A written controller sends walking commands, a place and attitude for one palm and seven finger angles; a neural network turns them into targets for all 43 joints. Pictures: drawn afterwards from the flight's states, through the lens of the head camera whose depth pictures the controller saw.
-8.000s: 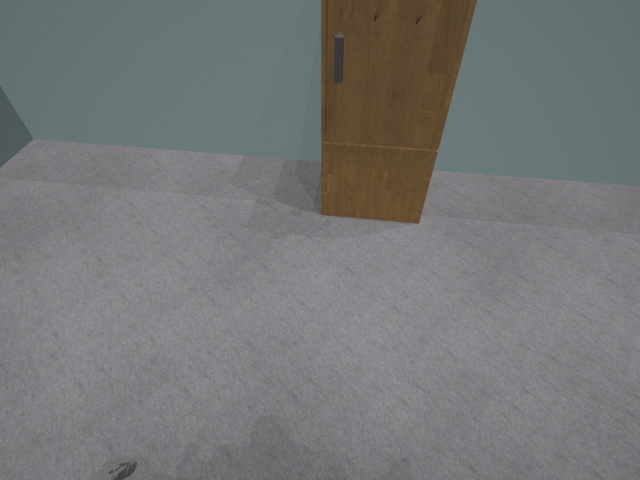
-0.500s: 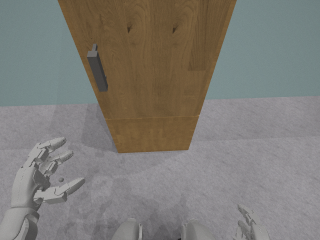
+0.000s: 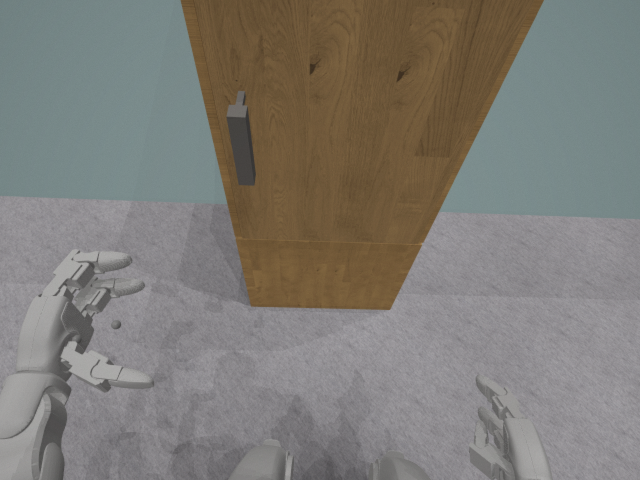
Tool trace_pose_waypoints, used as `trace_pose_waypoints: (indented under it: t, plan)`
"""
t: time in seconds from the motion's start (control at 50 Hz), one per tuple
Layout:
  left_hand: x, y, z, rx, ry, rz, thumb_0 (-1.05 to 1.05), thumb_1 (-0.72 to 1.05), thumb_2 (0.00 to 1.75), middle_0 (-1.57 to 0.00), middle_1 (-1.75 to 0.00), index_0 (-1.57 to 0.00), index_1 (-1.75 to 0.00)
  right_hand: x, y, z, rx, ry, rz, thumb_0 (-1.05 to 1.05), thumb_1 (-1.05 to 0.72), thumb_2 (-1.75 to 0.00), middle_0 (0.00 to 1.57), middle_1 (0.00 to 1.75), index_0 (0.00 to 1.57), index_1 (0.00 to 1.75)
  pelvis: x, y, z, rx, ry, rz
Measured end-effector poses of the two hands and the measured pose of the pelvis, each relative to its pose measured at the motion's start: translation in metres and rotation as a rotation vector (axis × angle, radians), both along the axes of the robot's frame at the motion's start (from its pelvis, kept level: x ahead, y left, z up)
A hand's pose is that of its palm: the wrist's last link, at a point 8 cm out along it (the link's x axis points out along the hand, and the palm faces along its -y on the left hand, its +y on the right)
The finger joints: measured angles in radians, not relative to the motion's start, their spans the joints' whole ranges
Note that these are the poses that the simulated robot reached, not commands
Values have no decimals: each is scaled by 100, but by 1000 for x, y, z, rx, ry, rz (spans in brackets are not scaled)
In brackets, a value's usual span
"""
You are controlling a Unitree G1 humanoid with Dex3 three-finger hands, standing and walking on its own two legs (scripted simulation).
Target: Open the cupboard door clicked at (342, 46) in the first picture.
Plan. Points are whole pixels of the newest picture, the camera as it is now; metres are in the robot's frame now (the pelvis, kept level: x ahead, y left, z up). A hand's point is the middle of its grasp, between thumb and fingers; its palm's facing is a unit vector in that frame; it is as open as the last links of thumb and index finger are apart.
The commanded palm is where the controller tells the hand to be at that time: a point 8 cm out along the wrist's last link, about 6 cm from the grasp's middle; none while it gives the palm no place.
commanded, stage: raise the hand with hooked fingers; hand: left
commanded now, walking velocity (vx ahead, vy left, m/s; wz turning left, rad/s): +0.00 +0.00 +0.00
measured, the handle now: (244, 139) +0.58 +0.17 +0.04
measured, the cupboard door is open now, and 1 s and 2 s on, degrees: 0 0 0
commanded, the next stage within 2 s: move the hooked fingers beside the handle in 0.74 s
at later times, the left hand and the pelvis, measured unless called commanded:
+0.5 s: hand (125, 288) +0.31 +0.26 +0.05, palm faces +0.07 -1.00 -0.03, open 14.0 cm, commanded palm +0.28 +0.31 +0.06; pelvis +0.01 -0.01 +0.01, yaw -1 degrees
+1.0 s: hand (140, 282) +0.32 +0.24 +0.05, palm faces +0.10 -0.99 -0.03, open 14.0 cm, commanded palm +0.30 +0.29 +0.06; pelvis +0.00 -0.03 +0.00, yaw +0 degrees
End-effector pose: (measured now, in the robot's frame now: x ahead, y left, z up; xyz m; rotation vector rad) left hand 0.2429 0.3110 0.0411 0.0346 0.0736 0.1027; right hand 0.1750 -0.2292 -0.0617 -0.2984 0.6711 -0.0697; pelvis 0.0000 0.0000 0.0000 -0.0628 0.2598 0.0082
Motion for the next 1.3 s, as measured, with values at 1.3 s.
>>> trace_pose_waypoints:
  t: [1.3]
  plan:
    - [112,-19,10,-19,7,-20,-1,-49,30,-30,-120,-30,-120,-68,-61,-23,-29,259,-166,1,-90,-90,20,30,20,30,10,-29,5,32,47,-39]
